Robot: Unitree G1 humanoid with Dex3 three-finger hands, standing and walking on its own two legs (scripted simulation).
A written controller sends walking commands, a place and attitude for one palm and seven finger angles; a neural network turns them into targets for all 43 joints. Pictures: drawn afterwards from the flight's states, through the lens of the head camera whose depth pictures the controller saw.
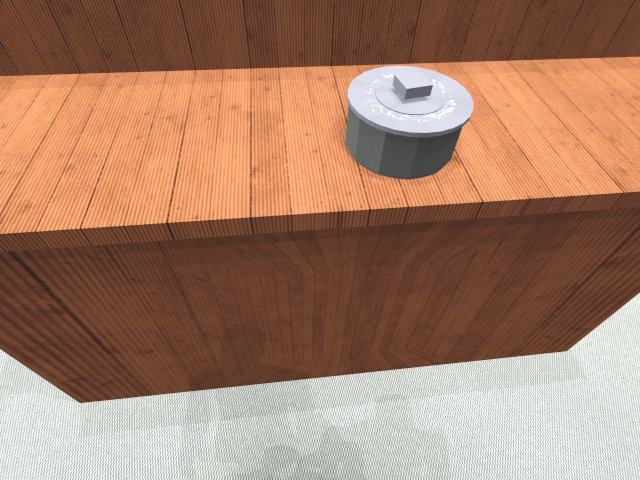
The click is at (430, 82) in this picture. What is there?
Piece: lid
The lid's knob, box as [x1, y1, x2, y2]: [393, 71, 432, 99]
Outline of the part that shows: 419,71 394,75 393,85 404,99 430,94 432,85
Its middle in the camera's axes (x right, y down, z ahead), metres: +0.15 -0.25 +0.63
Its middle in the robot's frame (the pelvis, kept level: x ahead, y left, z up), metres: +0.67 -0.11 +0.15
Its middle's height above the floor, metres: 0.92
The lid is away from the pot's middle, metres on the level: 0.00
